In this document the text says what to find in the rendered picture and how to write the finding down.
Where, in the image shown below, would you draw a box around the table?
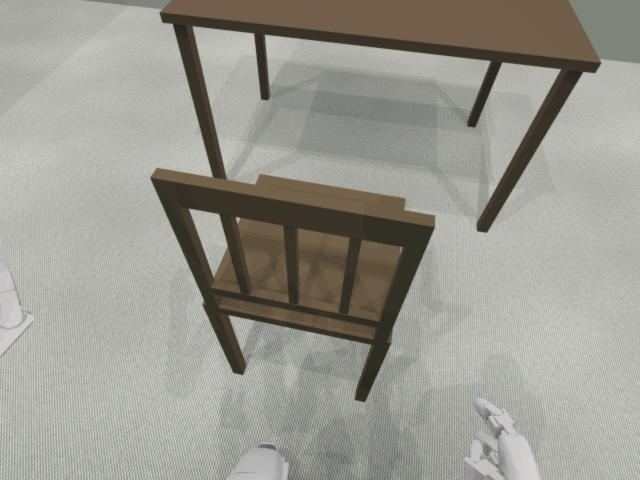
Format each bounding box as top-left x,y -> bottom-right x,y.
159,0 -> 601,233

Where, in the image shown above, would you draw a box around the left robot thigh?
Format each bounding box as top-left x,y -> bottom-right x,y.
226,448 -> 289,480

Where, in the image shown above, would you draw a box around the robot right hand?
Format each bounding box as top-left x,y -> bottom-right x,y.
464,397 -> 541,480

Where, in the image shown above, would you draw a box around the chair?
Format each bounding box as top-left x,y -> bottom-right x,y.
150,168 -> 435,402

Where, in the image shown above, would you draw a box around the robot left hand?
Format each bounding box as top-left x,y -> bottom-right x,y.
0,254 -> 34,358

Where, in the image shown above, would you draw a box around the robot left shin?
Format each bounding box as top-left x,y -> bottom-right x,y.
258,443 -> 278,451

